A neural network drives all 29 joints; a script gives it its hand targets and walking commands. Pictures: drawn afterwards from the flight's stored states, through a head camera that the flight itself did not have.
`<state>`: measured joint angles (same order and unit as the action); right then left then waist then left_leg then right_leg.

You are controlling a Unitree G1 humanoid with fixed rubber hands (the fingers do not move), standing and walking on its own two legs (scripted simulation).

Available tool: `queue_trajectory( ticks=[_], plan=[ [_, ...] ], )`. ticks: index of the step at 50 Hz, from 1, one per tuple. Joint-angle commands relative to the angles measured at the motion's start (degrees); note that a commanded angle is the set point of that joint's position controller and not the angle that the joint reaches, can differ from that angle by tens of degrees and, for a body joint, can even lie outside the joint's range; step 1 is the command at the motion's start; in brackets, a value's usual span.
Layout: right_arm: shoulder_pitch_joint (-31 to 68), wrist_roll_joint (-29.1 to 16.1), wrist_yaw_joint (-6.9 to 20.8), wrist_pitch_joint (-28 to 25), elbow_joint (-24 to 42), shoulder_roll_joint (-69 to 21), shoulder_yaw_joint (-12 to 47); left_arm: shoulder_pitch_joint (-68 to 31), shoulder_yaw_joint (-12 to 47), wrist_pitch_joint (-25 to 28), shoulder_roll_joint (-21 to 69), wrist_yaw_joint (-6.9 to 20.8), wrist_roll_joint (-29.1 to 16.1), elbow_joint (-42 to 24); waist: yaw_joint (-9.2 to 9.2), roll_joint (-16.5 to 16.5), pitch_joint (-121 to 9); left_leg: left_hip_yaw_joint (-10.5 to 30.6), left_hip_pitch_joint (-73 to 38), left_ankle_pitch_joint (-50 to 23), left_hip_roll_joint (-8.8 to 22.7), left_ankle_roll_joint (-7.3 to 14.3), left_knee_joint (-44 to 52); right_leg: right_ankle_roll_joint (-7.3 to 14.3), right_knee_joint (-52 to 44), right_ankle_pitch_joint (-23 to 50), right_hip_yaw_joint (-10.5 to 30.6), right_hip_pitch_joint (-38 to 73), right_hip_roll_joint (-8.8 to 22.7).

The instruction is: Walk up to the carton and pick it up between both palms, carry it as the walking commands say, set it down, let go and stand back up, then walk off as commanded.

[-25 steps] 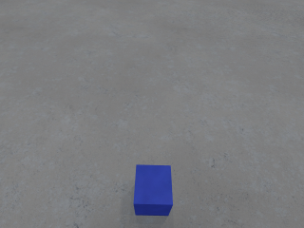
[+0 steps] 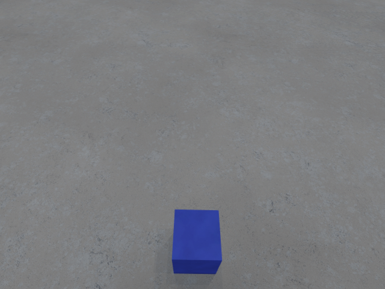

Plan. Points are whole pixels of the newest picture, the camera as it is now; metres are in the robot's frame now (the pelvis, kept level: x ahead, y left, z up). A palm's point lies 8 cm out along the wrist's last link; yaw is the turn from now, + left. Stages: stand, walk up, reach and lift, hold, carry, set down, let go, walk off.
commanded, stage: stand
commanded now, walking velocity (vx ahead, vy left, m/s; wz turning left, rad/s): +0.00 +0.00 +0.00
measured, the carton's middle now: (195, 242) +0.41 -0.01 -0.65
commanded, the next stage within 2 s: reach and lift in 0.52 s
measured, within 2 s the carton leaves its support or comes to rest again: neither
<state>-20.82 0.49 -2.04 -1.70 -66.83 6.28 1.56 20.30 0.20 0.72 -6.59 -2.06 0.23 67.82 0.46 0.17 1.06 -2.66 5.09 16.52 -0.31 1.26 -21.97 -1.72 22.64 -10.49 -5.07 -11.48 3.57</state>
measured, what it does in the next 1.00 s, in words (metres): stands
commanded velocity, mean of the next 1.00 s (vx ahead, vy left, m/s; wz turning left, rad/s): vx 0.00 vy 0.00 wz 0.00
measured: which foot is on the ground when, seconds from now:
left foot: down 0.00-1.00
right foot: down 0.00-1.00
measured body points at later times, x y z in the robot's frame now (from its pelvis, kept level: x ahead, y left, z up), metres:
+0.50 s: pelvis +0.01 +0.01 +0.00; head +0.02 +0.02 +0.45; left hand -0.05 +0.22 -0.17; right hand -0.04 -0.19 -0.16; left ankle -0.05 +0.10 -0.74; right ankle +0.02 -0.14 -0.74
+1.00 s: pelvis -0.02 -0.01 -0.03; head +0.11 +0.00 +0.40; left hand +0.12 +0.21 -0.18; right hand +0.16 -0.18 -0.17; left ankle -0.05 +0.10 -0.74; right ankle +0.02 -0.15 -0.74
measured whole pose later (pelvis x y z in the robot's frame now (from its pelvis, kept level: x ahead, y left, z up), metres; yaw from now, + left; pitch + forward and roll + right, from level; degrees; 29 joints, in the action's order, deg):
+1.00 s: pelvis -0.02 -0.01 -0.03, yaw +6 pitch +21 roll -1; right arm -3.4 3.5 -2.8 32.1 -25.8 -0.7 -5.2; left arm 2.4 -3.6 -30.6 -7.5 4.1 5.1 30.1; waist -1.0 -0.8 -5.8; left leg 4.3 41.8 19.7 -1.1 -0.2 -40.2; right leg -1.2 36.8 -13.5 -0.1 -44.2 0.9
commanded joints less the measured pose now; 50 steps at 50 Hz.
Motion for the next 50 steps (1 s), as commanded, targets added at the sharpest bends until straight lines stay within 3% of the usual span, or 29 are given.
queue_trajectory(
  ticks=[1,26,27,28,29,30,32,33,35,37,40,43,46,50],
  plan=[
    [-5.80,0.00,-0.13,-0.17,-0.10,3.71,-0.54,5.71,-0.54,0.05,-3.51,-0.13,-0.01,0.29,-0.01,-0.47,4.43,5.10,6.83,-11.05,6.26,0.43,5.06,0.87,-2.30,7.44,4.38,2.84,4.10],
    [-6.85,-0.01,-0.36,-0.51,0.56,3.43,-0.93,5.75,-1.04,-0.27,-2.81,-0.35,-0.06,0.31,-0.21,-0.68,4.62,5.18,5.72,-16.45,6.25,0.93,4.42,-0.11,-1.10,8.37,3.63,3.29,4.30],
    [54.23,-4.95,0.27,0.73,48.88,10.97,1.68,-53.64,2.68,-0.61,-11.42,0.32,-6.09,-45.12,1.37,-4.53,-8.89,2.98,24.63,7.66,0.88,2.65,-2.08,2.36,10.24,-12.08,2.52,-8.88,-4.26],
    [42.49,-6.23,-1.33,7.40,32.94,10.66,1.01,-43.20,2.09,-6.26,-9.49,-2.33,-6.73,-30.54,-0.58,-4.30,-7.81,-0.64,33.79,15.18,5.16,1.69,-3.10,5.97,13.52,-14.21,0.26,-7.99,-2.73],
    [32.12,-7.50,-2.10,12.27,34.44,12.19,3.30,-34.91,5.43,-10.49,-10.16,-3.31,-8.96,-31.65,-1.15,-2.97,-9.73,0.15,34.45,15.51,5.66,1.91,-3.28,5.94,14.21,-12.78,-0.32,-5.17,-1.76],
    [30.58,-9.24,-2.27,17.34,32.69,11.53,4.30,-32.92,7.13,-14.98,-9.54,-3.99,-10.26,-29.58,-0.87,-2.37,-10.09,0.92,36.08,14.24,5.46,2.74,-2.58,5.78,14.42,-10.17,-0.21,-4.61,-2.35],
    [22.70,-12.35,-1.85,27.88,25.73,7.27,6.59,-24.24,8.28,-24.99,-7.69,-4.23,-12.07,-22.79,0.44,-4.47,-7.57,2.31,44.76,10.61,5.51,4.62,-0.44,4.92,16.45,-1.67,1.27,-0.44,-4.02],
    [19.74,-13.81,-1.74,32.58,22.83,6.79,7.18,-19.99,7.31,-29.77,-6.25,-4.15,-13.08,-19.76,1.21,-4.17,-8.31,3.52,46.09,4.95,5.42,5.51,-1.40,5.14,18.21,2.73,2.78,-0.83,-5.15],
    [14.78,-14.17,-1.76,39.69,20.29,6.41,5.59,-13.50,4.70,-37.59,-5.26,-2.64,-12.18,-16.42,1.15,-0.87,-13.39,5.77,36.18,-17.03,2.64,4.84,-7.75,6.24,15.72,11.74,4.92,-6.97,-5.16],
    [14.07,-10.27,-0.71,42.24,23.38,5.88,3.08,-12.50,3.65,-40.85,-5.32,-0.16,-8.70,-18.53,-0.04,-1.25,-17.73,7.43,25.53,-30.59,0.68,3.52,-10.46,6.63,12.77,20.03,5.90,-8.99,-5.44],
    [15.98,-1.80,-0.13,41.20,34.96,2.69,-1.68,-15.27,0.25,-39.47,-6.03,2.54,-0.36,-29.54,-0.93,-0.65,-18.70,7.71,21.86,-33.71,-0.56,0.67,-9.55,5.29,9.95,26.16,6.96,-5.77,-5.01],
    [19.46,2.36,-1.06,38.71,42.66,0.20,-5.87,-19.82,-4.12,-36.28,-6.72,3.77,4.88,-38.87,-1.16,-1.48,-20.81,7.29,25.42,-31.25,-0.81,-0.32,-10.13,4.42,11.20,28.09,7.14,-6.76,-4.34],
    [20.00,4.01,-1.12,34.96,45.77,-0.81,-8.53,-22.24,-6.05,-32.29,-6.36,5.35,6.41,-42.73,-2.26,-0.88,-25.69,6.63,31.38,-29.81,-1.14,-1.67,-14.62,3.58,15.83,31.81,6.75,-8.09,-4.18],
    [15.61,3.36,-0.77,30.99,47.21,-2.87,-9.16,-20.45,-5.03,-28.34,-6.51,7.16,4.79,-44.54,-3.13,-1.60,-33.12,5.65,34.83,-29.75,-1.71,-2.95,-19.90,2.47,20.83,32.47,5.66,-11.14,-4.58]
  ],
)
